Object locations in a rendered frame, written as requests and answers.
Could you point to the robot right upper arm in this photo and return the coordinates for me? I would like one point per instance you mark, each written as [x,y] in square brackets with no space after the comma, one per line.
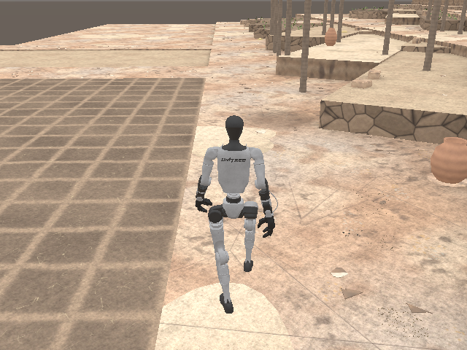
[259,167]

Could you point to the humanoid robot torso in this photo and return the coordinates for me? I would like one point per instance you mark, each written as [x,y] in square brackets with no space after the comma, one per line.
[233,176]

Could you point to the left robot forearm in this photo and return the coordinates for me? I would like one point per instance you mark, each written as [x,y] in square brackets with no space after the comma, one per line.
[201,190]

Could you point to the robot head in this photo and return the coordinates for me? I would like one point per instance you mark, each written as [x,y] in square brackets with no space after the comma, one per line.
[234,126]

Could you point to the robot left upper arm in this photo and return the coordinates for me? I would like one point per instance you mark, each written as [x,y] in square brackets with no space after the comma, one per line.
[210,155]

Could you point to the right robot hand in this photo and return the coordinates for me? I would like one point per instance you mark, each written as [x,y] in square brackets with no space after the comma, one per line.
[271,225]

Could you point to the left robot hand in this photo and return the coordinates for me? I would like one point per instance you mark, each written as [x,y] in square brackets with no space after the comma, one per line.
[205,202]

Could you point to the right robot forearm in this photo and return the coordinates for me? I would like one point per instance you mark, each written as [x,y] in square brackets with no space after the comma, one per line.
[266,201]

